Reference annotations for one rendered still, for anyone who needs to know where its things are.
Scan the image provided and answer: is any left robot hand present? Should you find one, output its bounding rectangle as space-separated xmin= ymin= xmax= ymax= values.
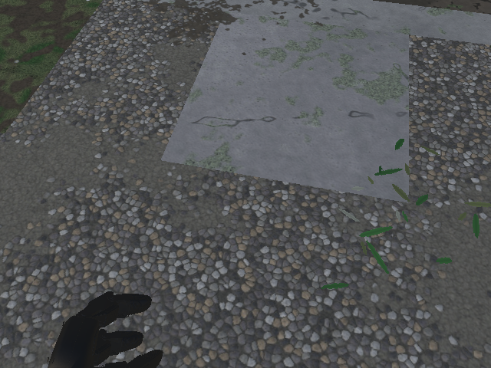
xmin=47 ymin=291 xmax=163 ymax=368

